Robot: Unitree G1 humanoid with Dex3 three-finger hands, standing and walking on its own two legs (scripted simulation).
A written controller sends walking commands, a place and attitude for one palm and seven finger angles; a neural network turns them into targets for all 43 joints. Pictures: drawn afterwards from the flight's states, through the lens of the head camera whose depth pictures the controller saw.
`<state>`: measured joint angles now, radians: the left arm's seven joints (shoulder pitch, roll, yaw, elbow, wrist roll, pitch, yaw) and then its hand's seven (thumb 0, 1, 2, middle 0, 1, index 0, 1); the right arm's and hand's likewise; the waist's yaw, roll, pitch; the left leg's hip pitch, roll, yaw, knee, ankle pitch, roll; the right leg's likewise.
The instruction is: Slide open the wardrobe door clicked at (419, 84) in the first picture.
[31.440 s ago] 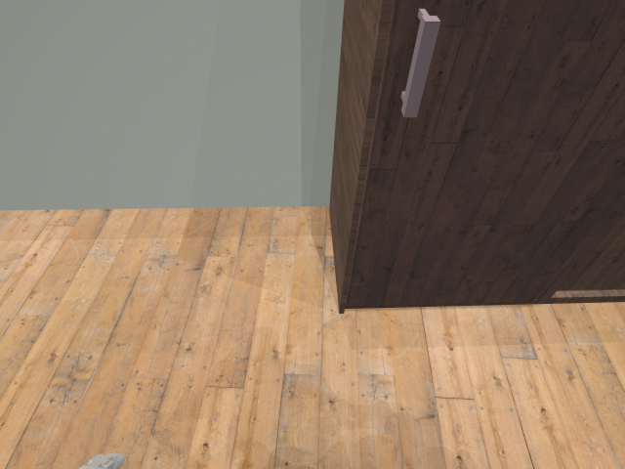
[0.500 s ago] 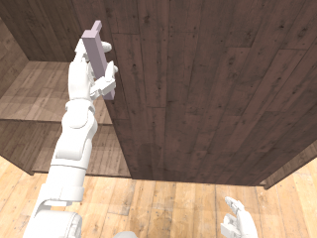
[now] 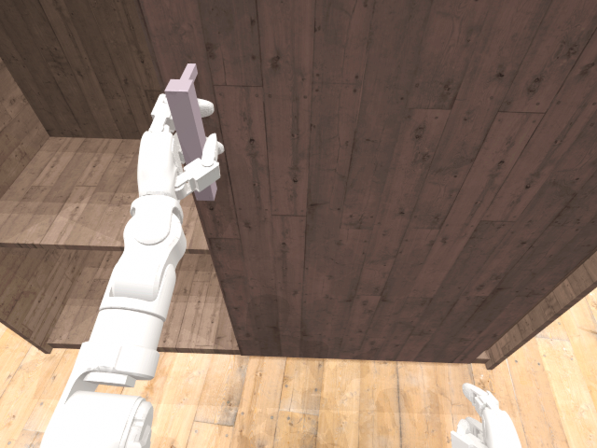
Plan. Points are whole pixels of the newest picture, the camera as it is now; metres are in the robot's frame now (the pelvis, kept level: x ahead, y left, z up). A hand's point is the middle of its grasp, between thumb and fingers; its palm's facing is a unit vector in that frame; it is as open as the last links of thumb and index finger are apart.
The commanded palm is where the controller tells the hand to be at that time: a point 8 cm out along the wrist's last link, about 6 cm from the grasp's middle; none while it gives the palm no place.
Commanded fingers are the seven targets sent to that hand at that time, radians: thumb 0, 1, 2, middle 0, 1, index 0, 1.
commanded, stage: stop walking and hold the door there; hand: left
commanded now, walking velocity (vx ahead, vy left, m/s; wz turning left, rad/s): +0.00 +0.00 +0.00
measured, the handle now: (198, 136) +0.45 +0.17 +0.18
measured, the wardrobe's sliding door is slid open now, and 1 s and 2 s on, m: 0.65 0.65 0.65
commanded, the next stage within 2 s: loosen the grip on the handle in 0.02 s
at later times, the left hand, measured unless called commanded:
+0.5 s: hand (210, 165) +0.40 +0.15 +0.18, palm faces +0.20 -0.98 -0.10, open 12.6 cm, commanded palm +0.37 +0.20 +0.17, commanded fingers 0.00 -0.55 0.20 -0.32 -1.23 -0.32 -1.23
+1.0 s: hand (207, 162) +0.41 +0.15 +0.17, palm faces +0.13 -0.99 -0.08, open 14.7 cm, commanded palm +0.38 +0.22 +0.17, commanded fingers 0.00 -0.55 0.20 -0.25 -1.15 -0.25 -1.15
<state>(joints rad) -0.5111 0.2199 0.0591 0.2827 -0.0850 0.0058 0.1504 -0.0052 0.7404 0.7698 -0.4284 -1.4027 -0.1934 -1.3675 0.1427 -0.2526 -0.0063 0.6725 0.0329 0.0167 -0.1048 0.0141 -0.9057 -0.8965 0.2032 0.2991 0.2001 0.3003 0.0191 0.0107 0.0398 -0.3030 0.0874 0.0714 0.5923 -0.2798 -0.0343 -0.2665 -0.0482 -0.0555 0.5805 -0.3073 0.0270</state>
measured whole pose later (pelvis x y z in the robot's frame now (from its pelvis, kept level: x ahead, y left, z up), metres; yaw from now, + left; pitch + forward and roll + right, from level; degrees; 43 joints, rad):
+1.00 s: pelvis -0.01 +0.00 +0.00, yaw -3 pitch +3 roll +0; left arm -0.59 0.27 0.20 0.62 -0.07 -0.25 0.05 -0.01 -0.55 0.20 -0.39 -1.24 -0.25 -1.16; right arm 0.28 -0.24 0.01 0.69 0.02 -0.13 -0.05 0.01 -0.90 -0.90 0.20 0.30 0.20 0.30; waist -0.02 0.00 -0.03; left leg -0.38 0.05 0.02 0.59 -0.26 -0.02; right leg -0.37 -0.02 0.00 0.59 -0.27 0.02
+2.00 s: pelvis +0.00 -0.01 +0.00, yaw -2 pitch +0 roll +0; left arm -0.13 0.28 0.26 0.13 -0.18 -0.12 -0.08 -0.01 -0.55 0.20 -0.25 -1.15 -0.26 -1.15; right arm 0.21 -0.23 0.04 0.63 0.03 -0.17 -0.08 0.02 -0.90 -0.90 0.20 0.30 0.20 0.30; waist 0.05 0.03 -0.05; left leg -0.31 0.05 0.00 0.60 -0.29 -0.03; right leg -0.29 -0.02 -0.02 0.60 -0.30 0.01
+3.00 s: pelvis -0.01 +0.00 +0.01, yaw -1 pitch -6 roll +0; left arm 0.29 0.31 0.28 -0.29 -0.09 -0.08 0.08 -0.01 -0.13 0.41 -0.24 -0.91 -0.24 -0.90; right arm 0.21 -0.21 0.05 0.68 -0.02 -0.21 -0.09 0.02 -0.90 -0.90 0.21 0.30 0.20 0.30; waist 0.08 0.04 0.03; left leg -0.14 0.03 0.00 0.46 -0.21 -0.02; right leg -0.11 -0.03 -0.02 0.44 -0.23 0.02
